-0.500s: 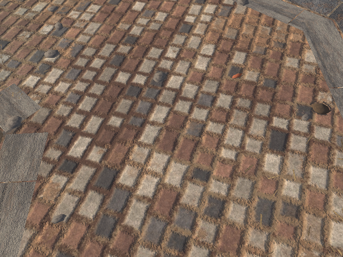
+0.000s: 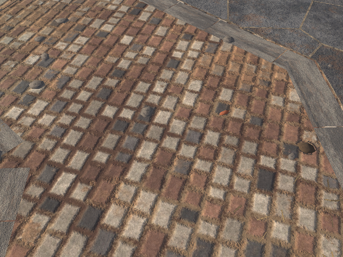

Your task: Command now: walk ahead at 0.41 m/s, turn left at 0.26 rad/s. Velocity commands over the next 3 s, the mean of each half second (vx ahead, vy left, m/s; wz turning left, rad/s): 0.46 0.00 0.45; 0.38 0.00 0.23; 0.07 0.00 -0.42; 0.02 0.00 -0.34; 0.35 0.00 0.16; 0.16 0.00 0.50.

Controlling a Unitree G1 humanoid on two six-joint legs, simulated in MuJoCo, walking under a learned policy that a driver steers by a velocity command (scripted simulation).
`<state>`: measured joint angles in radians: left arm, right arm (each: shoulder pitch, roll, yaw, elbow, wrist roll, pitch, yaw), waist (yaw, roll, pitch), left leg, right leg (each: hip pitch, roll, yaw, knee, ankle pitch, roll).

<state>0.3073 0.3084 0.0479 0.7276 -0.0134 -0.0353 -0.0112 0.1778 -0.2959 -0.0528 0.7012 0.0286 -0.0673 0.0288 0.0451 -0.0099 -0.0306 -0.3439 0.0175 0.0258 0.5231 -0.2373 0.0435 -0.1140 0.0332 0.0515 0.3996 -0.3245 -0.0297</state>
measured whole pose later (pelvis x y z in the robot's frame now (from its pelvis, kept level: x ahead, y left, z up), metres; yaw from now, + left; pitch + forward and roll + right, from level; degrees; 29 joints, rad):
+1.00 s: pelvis +0.47 +0.14 -0.01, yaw +21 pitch +1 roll -2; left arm 0.32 0.30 0.04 0.85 -0.02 -0.05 -0.01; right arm 0.04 -0.26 -0.02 0.62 -0.03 -0.05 0.02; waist 0.07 0.00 0.07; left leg -0.46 0.02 0.01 0.55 -0.12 0.03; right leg -0.26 0.00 0.04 0.92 -0.58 0.05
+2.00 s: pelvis +0.55 +0.15 +0.00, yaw -5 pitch +0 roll +0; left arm 0.17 0.30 0.05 0.71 0.00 0.04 0.02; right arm 0.16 -0.25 -0.04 0.81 0.00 -0.02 -0.01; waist -0.01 -0.04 0.02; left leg -0.21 -0.01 -0.02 0.46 -0.25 0.01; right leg -0.32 0.04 0.09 0.75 -0.47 0.05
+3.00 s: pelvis +0.86 +0.16 -0.01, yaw +20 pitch +3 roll +0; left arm 0.17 0.30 0.04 0.67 0.01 -0.01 0.05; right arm 0.16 -0.31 -0.07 0.68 0.00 0.02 -0.02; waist -0.03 -0.02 0.03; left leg -0.37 -0.14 -0.13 0.49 -0.16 0.07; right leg -0.57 -0.04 0.11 0.81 -0.26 0.10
